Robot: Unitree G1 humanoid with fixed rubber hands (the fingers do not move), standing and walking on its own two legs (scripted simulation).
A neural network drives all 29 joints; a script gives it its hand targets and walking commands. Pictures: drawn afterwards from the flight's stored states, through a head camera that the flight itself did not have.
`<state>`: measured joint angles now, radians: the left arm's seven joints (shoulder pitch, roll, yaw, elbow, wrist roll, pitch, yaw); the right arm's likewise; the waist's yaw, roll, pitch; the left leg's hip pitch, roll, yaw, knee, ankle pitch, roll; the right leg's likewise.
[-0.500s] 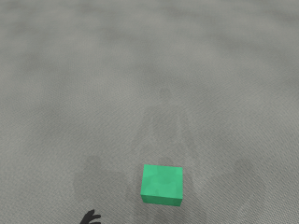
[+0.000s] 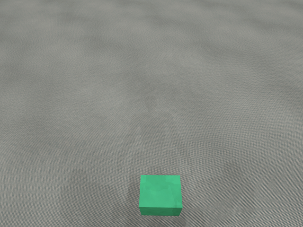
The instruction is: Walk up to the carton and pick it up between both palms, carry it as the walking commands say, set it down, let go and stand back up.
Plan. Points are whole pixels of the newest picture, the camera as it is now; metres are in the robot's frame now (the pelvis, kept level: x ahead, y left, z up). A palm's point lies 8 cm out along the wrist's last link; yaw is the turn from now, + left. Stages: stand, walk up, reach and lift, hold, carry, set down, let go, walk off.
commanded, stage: walk up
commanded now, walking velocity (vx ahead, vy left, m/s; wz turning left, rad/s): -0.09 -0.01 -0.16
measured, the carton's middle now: (160, 195) +0.38 -0.01 -0.66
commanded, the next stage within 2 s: stand in 0.60 s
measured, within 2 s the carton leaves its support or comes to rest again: neither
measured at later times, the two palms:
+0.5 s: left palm out of the picture +0.00 +0.24 -0.15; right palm out of the picture +0.00 -0.23 -0.13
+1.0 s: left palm out of the picture -0.02 +0.22 -0.14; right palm out of the picture -0.01 -0.22 -0.14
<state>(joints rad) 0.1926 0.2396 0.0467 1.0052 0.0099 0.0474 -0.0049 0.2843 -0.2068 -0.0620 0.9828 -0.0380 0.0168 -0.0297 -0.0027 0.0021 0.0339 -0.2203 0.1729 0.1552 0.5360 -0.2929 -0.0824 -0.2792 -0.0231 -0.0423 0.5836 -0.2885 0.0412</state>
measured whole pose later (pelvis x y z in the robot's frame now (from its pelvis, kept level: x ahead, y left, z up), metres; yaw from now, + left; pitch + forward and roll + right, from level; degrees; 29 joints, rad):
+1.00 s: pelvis -0.04 +0.00 +0.00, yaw +1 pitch +2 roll +0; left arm 0.27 0.15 -0.01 0.96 -0.05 0.13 0.05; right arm 0.27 -0.17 0.02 0.92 0.04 0.14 -0.04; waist -0.02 0.00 -0.01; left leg -0.33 0.04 0.08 0.55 -0.29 0.01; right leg -0.31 -0.01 -0.04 0.55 -0.29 -0.01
